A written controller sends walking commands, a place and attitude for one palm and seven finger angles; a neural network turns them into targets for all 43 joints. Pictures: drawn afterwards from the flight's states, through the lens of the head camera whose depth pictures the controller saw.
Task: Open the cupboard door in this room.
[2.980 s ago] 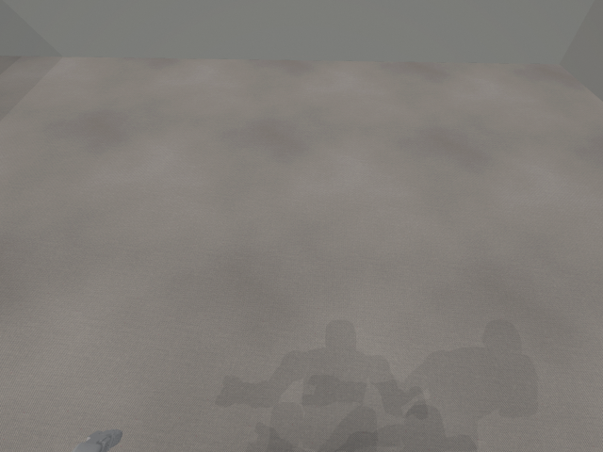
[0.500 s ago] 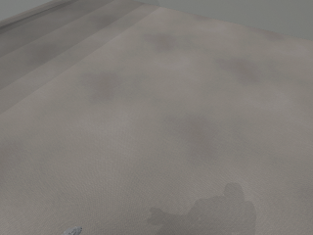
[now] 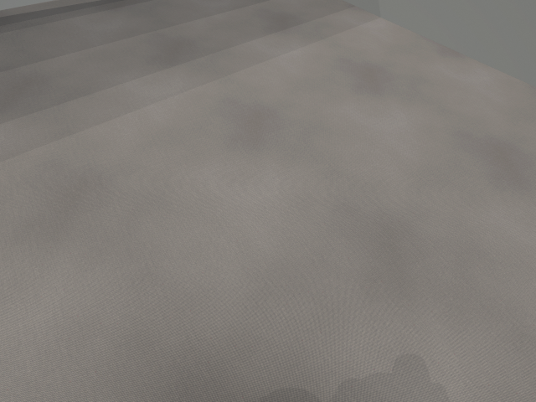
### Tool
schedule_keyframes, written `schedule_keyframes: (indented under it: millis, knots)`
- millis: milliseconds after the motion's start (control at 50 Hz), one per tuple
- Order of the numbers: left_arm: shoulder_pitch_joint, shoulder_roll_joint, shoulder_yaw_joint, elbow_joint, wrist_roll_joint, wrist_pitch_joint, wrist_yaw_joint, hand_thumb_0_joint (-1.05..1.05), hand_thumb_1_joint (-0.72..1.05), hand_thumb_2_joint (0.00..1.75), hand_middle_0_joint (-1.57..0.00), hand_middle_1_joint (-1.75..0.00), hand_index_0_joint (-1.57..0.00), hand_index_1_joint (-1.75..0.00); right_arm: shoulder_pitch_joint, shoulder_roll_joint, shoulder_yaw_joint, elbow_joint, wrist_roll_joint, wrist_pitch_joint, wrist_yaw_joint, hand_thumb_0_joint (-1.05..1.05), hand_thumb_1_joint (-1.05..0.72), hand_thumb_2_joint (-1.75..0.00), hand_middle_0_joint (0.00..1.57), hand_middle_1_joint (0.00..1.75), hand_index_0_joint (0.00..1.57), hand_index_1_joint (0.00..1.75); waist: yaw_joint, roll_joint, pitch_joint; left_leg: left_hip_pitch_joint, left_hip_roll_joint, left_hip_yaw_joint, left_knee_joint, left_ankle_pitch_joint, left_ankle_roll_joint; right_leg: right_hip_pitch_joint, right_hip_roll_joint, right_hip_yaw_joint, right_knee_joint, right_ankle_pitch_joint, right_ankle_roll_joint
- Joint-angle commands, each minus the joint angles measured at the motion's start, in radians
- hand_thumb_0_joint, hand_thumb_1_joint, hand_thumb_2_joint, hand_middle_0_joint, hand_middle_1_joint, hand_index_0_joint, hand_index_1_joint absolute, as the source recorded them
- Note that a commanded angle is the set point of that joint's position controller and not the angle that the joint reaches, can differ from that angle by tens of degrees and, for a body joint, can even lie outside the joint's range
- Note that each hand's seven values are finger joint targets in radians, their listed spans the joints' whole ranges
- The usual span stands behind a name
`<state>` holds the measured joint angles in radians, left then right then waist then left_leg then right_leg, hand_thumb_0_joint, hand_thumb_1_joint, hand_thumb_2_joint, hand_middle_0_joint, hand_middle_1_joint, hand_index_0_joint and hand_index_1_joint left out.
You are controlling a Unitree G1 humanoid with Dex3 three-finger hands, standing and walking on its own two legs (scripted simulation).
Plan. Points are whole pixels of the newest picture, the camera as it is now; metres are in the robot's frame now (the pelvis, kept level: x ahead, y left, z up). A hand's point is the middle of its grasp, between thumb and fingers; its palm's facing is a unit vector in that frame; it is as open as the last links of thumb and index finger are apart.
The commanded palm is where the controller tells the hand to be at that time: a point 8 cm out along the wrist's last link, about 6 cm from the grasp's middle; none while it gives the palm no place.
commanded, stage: turn or walk to find it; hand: left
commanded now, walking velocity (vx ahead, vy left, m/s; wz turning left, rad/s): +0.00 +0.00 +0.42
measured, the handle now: out of the picture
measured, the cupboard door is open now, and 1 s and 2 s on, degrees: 0 0 0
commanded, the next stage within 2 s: none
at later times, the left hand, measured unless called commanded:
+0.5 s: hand out of the picture +0.04 +0.19 -0.14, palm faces +0.19 -0.94 -0.28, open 7.3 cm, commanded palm none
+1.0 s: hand out of the picture -0.15 +0.20 -0.18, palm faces +0.47 -0.86 -0.21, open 7.3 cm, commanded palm none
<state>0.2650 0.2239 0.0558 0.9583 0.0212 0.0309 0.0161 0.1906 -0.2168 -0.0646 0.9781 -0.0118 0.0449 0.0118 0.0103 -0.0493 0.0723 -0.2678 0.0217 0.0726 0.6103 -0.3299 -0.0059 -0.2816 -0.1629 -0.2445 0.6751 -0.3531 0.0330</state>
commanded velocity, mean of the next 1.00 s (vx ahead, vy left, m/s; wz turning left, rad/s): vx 0.00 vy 0.00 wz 0.42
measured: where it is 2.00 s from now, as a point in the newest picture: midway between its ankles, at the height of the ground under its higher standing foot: outside the picture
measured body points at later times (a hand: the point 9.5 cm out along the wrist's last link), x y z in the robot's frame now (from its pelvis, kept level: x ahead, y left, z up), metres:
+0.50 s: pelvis -0.03 -0.02 +0.01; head -0.01 -0.04 +0.46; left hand +0.03 +0.24 -0.11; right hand +0.05 -0.26 -0.15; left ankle +0.00 +0.10 -0.72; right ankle -0.02 -0.12 -0.73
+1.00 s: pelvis -0.08 +0.00 +0.00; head -0.06 +0.04 +0.45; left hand -0.17 +0.24 -0.16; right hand +0.12 -0.19 -0.12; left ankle -0.11 +0.09 -0.73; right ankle -0.03 -0.12 -0.71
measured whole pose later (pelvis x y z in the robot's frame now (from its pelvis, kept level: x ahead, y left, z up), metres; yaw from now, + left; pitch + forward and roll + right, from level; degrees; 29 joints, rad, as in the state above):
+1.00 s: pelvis -0.08 +0.00 +0.00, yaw +24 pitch -1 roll +0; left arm 0.28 0.24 0.06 0.99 0.02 0.04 0.02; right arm 0.14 -0.21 -0.06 0.97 -0.01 0.04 0.01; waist 0.03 -0.07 0.08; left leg -0.26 0.00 0.08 0.62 -0.31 0.02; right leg -0.31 -0.16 -0.20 0.77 -0.46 0.05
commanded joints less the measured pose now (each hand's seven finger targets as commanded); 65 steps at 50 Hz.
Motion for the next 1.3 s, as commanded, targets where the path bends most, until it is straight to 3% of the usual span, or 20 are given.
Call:
schedule_keyframes:
  millis: [0,20,80,140,300,400,420,440,460,480,540,580,820,900,920,940,960,1020,1060,1280]
  knots:
    - [-0.074,0.089,0.019,-0.125,-0.001,0.008,0.010,0.00,0.90,0.90,-0.20,-0.30,-0.20,-0.30,0.140,-0.244,-0.049,-0.041,-0.010,-0.027,-0.021,0.00,-0.90,-0.90,0.20,0.30,0.20,0.30,-0.068,0.221,-0.100,0.147,0.391,-0.378,-0.299,0.523,0.208,-0.256,0.030,0.185,0.411,-0.248,0.025]
    - [-0.073,0.072,0.024,-0.105,0.003,0.012,0.010,0.00,0.90,0.90,-0.20,-0.30,-0.20,-0.30,0.098,-0.206,-0.040,-0.045,-0.011,-0.035,-0.031,0.00,-0.90,-0.90,0.20,0.30,0.20,0.30,-0.055,0.289,-0.089,0.127,0.318,-0.351,-0.307,0.474,0.182,-0.277,0.029,0.209,0.434,-0.193,0.031]
    - [-0.040,0.092,0.031,-0.064,-0.001,0.009,-0.002,0.00,0.90,0.90,-0.20,-0.30,-0.20,-0.30,0.001,-0.164,-0.018,-0.075,-0.008,-0.038,-0.035,0.00,-0.90,-0.90,0.20,0.30,0.20,0.30,-0.017,0.216,-0.050,0.077,0.223,-0.259,-0.305,0.418,0.152,-0.247,0.044,0.220,0.459,-0.056,0.037]
    - [-0.029,0.087,0.029,-0.057,-0.002,0.009,-0.003,0.00,0.90,0.90,-0.20,-0.30,-0.20,-0.30,0.021,-0.168,-0.023,-0.075,-0.005,-0.042,-0.036,0.00,-0.90,-0.90,0.20,0.30,0.20,0.30,-0.021,0.156,-0.078,0.118,0.207,-0.267,-0.310,0.415,0.159,-0.232,0.060,0.217,0.400,-0.032,0.050]
    - [-0.088,0.067,0.022,-0.097,-0.008,0.005,0.005,0.00,0.90,0.90,-0.20,-0.30,-0.20,-0.30,0.054,-0.179,-0.037,-0.076,-0.014,-0.028,-0.030,0.00,-0.90,-0.90,0.20,0.30,0.20,0.30,-0.048,0.193,-0.078,0.114,0.210,-0.381,-0.296,0.372,0.190,-0.151,0.098,0.220,0.155,-0.102,0.045]
    - [-0.001,0.066,0.024,-0.084,-0.014,-0.009,0.013,0.00,0.90,0.90,-0.20,-0.30,-0.20,-0.30,0.015,-0.178,-0.045,-0.090,-0.012,-0.021,-0.021,0.00,-0.90,-0.90,0.20,0.30,0.20,0.30,-0.004,0.177,-0.112,0.000,0.157,-0.399,-0.231,0.358,0.150,0.067,0.137,0.204,-0.127,0.037,0.024]
    - [0.032,0.077,0.027,-0.081,-0.014,-0.017,0.016,0.00,0.90,0.90,-0.20,-0.30,-0.20,-0.30,0.008,-0.164,-0.044,-0.095,-0.007,-0.020,-0.019,0.00,-0.90,-0.90,0.20,0.30,0.20,0.30,0.017,0.138,-0.129,-0.058,0.124,-0.378,-0.187,0.299,0.115,0.167,0.119,0.208,-0.266,0.124,0.020]
    - [0.047,0.131,0.036,-0.080,-0.004,-0.026,0.021,0.00,0.90,0.90,-0.20,-0.30,-0.20,-0.30,0.022,-0.122,-0.039,-0.101,0.002,-0.021,-0.013,0.00,-0.90,-0.90,0.20,0.30,0.20,0.30,0.021,0.010,-0.146,-0.184,0.050,-0.305,-0.074,0.159,0.057,0.289,-0.006,0.323,-0.368,0.110,-0.016]
    - [0.048,0.220,0.055,-0.088,0.011,-0.031,0.026,0.00,0.90,0.90,-0.20,-0.30,-0.20,-0.30,0.015,-0.060,-0.028,-0.129,0.003,-0.020,-0.010,0.00,-0.90,-0.90,0.20,0.30,0.20,0.30,0.032,-0.269,-0.107,-0.349,-0.095,-0.123,0.149,-0.136,-0.016,0.308,-0.254,0.577,-0.428,0.151,-0.121]
    - [0.025,0.224,0.049,-0.110,0.002,-0.025,0.027,0.00,0.90,0.90,-0.20,-0.30,-0.20,-0.30,-0.008,-0.115,-0.045,-0.132,-0.010,-0.011,-0.012,0.00,-0.90,-0.90,0.20,0.30,0.20,0.30,0.039,-0.208,-0.088,-0.311,-0.068,-0.143,0.353,-0.231,-0.016,0.149,-0.328,0.573,-0.441,0.180,-0.192]
    - [-0.117,0.131,0.028,-0.132,-0.002,-0.032,0.024,0.00,0.90,0.90,-0.20,-0.30,-0.20,-0.30,0.038,-0.104,-0.049,-0.066,-0.015,0.013,0.003,0.00,-0.90,-0.90,0.20,0.30,0.20,0.30,-0.038,-0.084,0.005,-0.291,-0.021,-0.140,0.581,-0.064,-0.028,0.031,-0.161,0.367,-0.422,0.163,-0.151]
    - [-0.100,0.116,0.022,-0.128,-0.002,-0.040,0.021,0.00,0.90,0.90,-0.20,-0.30,-0.20,-0.30,0.073,-0.084,-0.044,-0.048,-0.013,0.014,0.007,0.00,-0.90,-0.90,0.20,0.30,0.20,0.30,-0.041,-0.087,-0.002,-0.298,-0.012,-0.110,0.602,-0.012,-0.047,0.065,-0.128,0.271,-0.395,0.233,-0.130]
    - [0.058,0.180,0.042,-0.052,0.014,-0.032,0.019,0.00,0.90,0.90,-0.20,-0.30,-0.20,-0.30,-0.066,-0.057,-0.013,-0.074,0.003,-0.001,0.001,0.00,-0.90,-0.90,0.20,0.30,0.20,0.30,0.046,-0.154,-0.072,-0.150,0.007,0.000,0.176,-0.142,-0.054,0.206,-0.202,0.215,-0.278,0.558,-0.177]
    - [0.011,0.178,0.045,-0.043,0.001,-0.024,0.015,0.00,0.90,0.90,-0.20,-0.30,-0.20,-0.30,0.036,-0.084,-0.015,-0.051,0.003,-0.019,-0.002,0.00,-0.90,-0.90,0.20,0.30,0.20,0.30,-0.020,-0.090,-0.130,0.081,0.003,0.017,-0.161,0.113,-0.029,0.126,-0.161,0.122,-0.120,0.489,-0.085]
    - [0.024,0.143,0.040,-0.059,-0.008,-0.017,0.012,0.00,0.90,0.90,-0.20,-0.30,-0.20,-0.30,0.082,-0.152,-0.029,-0.047,-0.002,-0.033,-0.003,0.00,-0.90,-0.90,0.20,0.30,0.20,0.30,-0.044,0.079,-0.178,0.232,0.119,-0.124,-0.249,0.291,0.013,-0.011,-0.098,0.070,0.041,0.305,-0.027]
    - [0.011,0.072,0.022,-0.096,-0.012,-0.011,0.006,0.00,0.90,0.90,-0.20,-0.30,-0.20,-0.30,0.106,-0.246,-0.049,-0.049,-0.006,-0.035,-0.011,0.00,-0.90,-0.90,0.20,0.30,0.20,0.30,-0.057,0.376,-0.148,0.312,0.361,-0.429,-0.273,0.652,0.134,-0.278,0.031,0.057,0.236,-0.245,0.049]
    - [-0.046,0.089,0.016,-0.106,-0.002,0.001,0.013,0.00,0.90,0.90,-0.20,-0.30,-0.20,-0.30,0.144,-0.264,-0.054,-0.034,-0.006,-0.025,-0.016,0.00,-0.90,-0.90,0.20,0.30,0.20,0.30,-0.085,0.283,-0.154,0.237,0.406,-0.403,-0.259,0.693,0.210,-0.247,0.041,0.158,0.365,-0.305,0.033]
    - [-0.075,0.100,0.031,-0.072,0.001,0.013,0.003,0.00,0.90,0.90,-0.20,-0.30,-0.20,-0.30,0.001,-0.185,-0.028,-0.066,-0.011,-0.028,-0.034,0.00,-0.90,-0.90,0.20,0.30,0.20,0.30,-0.038,0.242,-0.031,0.068,0.270,-0.311,-0.313,0.386,0.167,-0.258,0.029,0.222,0.454,-0.120,0.031]
    - [-0.031,0.095,0.031,-0.049,0.002,0.011,-0.004,0.00,0.90,0.90,-0.20,-0.30,-0.20,-0.30,-0.026,-0.168,-0.018,-0.077,-0.007,-0.036,-0.035,0.00,-0.90,-0.90,0.20,0.30,0.20,0.30,-0.013,0.193,-0.029,0.086,0.213,-0.264,-0.318,0.412,0.145,-0.251,0.046,0.218,0.457,-0.039,0.041]
    - [-0.115,0.082,0.028,-0.089,-0.004,0.010,0.007,0.00,0.90,0.90,-0.20,-0.30,-0.20,-0.30,0.072,-0.172,-0.033,-0.068,-0.011,-0.034,-0.032,0.00,-0.90,-0.90,0.20,0.30,0.20,0.30,-0.051,0.165,-0.064,0.141,0.210,-0.397,-0.327,0.351,0.186,-0.218,0.077,0.241,0.271,-0.068,0.058]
